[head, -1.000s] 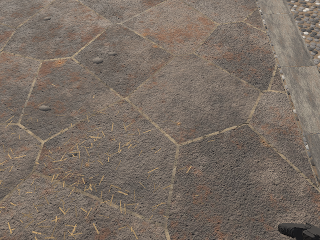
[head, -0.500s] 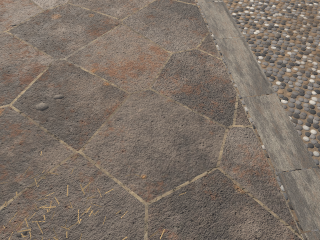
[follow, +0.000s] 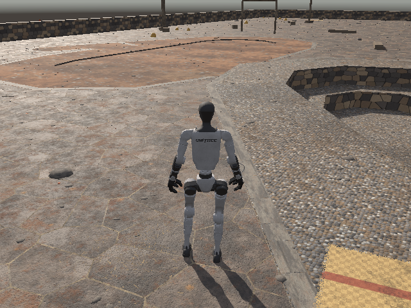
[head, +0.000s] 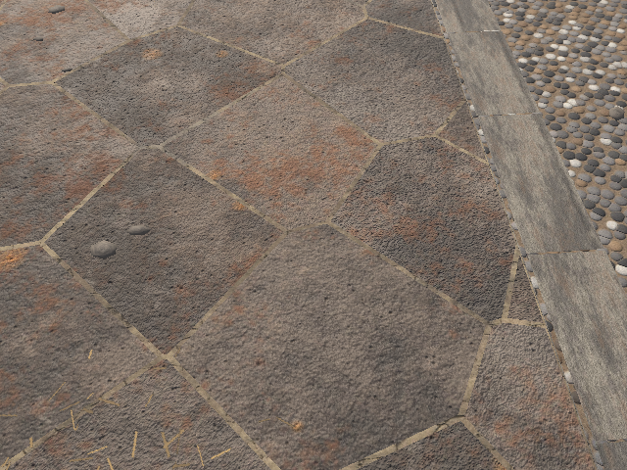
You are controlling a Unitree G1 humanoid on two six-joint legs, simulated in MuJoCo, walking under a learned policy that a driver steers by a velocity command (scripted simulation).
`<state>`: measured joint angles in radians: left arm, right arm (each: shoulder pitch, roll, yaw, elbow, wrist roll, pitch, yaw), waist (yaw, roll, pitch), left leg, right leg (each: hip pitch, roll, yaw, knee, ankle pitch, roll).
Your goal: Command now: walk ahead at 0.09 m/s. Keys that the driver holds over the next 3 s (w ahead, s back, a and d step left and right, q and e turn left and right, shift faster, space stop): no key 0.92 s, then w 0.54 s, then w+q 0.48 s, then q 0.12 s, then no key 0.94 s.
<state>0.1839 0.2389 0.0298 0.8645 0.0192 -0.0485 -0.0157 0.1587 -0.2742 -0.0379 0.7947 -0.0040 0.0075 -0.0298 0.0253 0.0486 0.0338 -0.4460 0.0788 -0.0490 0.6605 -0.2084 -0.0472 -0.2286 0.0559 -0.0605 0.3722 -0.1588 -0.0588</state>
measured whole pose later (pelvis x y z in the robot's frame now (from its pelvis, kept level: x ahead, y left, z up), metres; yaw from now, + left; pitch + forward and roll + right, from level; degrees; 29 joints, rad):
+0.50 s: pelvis +0.05 +0.03 +0.00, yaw +0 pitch -2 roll +0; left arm 0.16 0.25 0.03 1.01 0.00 0.02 0.03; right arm 0.13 -0.23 -0.04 0.96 0.00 0.00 -0.03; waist 0.01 0.01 0.04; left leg -0.23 0.01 -0.01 0.51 -0.25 0.00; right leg -0.14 -0.01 -0.04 0.47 -0.31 0.00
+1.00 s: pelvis +0.05 +0.03 +0.00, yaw +0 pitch -2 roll +0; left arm 0.24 0.21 0.02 1.11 0.00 0.01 0.04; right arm 0.16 -0.22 -0.04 1.10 0.00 0.01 -0.04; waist 0.00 0.00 0.03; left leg -0.24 0.00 -0.01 0.53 -0.29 0.01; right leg -0.15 -0.01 -0.04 0.50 -0.32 -0.01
